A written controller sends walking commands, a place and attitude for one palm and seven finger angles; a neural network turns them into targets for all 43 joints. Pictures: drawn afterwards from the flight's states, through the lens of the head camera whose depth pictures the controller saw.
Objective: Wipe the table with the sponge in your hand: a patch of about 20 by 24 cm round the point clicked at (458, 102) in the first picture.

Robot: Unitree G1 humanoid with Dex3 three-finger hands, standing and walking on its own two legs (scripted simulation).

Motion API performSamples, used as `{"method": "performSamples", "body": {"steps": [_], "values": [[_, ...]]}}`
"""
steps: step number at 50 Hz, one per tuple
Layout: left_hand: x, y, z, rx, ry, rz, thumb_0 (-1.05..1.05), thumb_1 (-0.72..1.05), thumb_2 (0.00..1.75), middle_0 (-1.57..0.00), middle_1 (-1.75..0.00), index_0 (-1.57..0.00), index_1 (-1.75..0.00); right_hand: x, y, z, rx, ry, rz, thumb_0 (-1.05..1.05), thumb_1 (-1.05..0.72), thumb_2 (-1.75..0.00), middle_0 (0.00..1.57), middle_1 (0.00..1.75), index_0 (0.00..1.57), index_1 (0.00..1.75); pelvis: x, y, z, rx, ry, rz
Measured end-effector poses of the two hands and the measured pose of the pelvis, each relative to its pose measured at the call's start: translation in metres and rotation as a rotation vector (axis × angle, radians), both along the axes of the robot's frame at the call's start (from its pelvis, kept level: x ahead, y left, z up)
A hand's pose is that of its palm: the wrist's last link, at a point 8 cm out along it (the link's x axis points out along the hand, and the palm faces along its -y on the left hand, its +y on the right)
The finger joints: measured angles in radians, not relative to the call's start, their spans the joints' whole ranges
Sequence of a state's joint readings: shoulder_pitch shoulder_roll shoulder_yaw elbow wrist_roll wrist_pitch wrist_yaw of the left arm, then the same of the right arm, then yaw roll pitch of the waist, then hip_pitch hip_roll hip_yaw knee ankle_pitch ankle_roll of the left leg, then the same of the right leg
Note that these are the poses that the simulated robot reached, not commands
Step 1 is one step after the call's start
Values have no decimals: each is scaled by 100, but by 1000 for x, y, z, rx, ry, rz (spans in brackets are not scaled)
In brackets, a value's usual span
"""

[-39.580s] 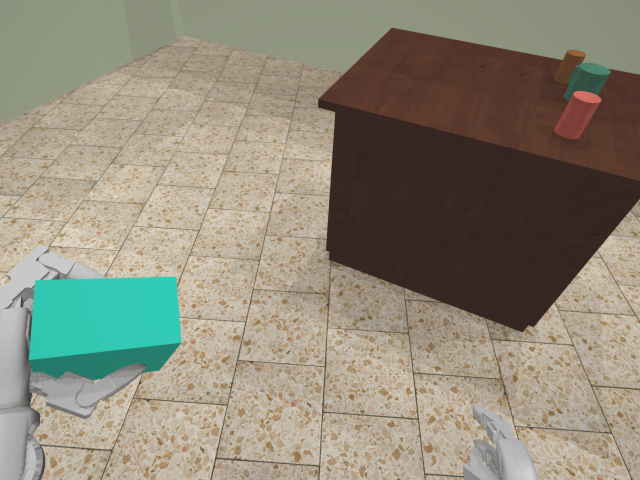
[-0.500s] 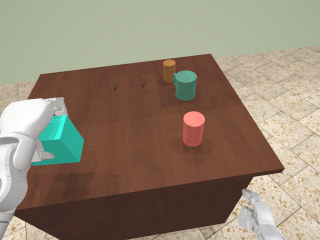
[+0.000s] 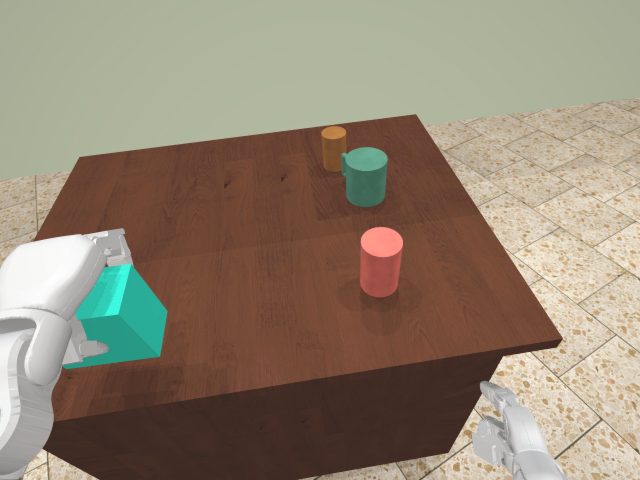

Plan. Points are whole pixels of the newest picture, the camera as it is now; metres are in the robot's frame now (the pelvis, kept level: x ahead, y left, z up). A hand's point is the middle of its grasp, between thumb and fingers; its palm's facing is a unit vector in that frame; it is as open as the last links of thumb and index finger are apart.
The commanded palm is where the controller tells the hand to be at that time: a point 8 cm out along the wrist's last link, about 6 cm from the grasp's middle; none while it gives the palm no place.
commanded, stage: bring the sponge back beside the body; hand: left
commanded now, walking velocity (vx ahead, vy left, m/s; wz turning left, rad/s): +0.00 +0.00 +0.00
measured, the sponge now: (104, 325) +0.22 +0.31 +0.09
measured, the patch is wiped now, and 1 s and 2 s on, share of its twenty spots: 0.95 0.95 0.95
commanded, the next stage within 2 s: step back with the hand held close in 0.98 s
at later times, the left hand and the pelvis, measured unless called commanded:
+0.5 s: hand (95, 334) +0.20 +0.29 +0.13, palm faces +0.05 -0.08 -1.00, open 10.4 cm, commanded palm +0.16 +0.28 +0.20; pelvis +0.00 +0.00 +0.00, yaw +0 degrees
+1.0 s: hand (102, 346) +0.19 +0.28 +0.12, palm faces +0.04 -0.10 -0.99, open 10.4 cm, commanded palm +0.16 +0.28 +0.20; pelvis +0.00 +0.00 +0.00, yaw -1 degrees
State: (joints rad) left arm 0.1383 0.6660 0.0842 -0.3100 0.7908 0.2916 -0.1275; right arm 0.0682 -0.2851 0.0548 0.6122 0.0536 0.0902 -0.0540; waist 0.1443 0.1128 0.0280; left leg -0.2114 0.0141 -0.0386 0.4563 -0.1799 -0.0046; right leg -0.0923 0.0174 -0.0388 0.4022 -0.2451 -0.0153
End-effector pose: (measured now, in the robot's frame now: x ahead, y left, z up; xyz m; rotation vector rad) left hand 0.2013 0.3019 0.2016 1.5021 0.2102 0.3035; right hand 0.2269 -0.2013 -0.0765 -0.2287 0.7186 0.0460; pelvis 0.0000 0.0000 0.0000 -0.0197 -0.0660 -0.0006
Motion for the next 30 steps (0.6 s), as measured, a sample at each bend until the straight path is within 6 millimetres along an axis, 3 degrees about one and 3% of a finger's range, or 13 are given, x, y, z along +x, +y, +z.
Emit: {"method": "performSamples", "body": {"steps": [8, 19, 30], "values": [[-10, -10, -16, -21, 53, -26, -1, -56, 105, -72, -132, -73, -134, 0, 0, -1, -3, -6, 1, 2, -91, -90, 20, 30, 19, 30, 0, -1, -1, -1, -6, 0], [-21, -16, -13, -14, -5, -44, -1, -56, 105, -72, -132, -73, -134, -1, 1, -1, 11, -8, -5, 2, -91, -90, 20, 30, 18, 29, 3, -1, -1, -2, -12, -9], [-32, -22, -31, -53, 38, -36, -1, -56, 105, -72, -132, -73, -134, -1, 1, 1, 5, -11, -3, 2, -91, -90, 20, 30, 19, 29, 2, 1, -1, -2, -16, -8]]}}
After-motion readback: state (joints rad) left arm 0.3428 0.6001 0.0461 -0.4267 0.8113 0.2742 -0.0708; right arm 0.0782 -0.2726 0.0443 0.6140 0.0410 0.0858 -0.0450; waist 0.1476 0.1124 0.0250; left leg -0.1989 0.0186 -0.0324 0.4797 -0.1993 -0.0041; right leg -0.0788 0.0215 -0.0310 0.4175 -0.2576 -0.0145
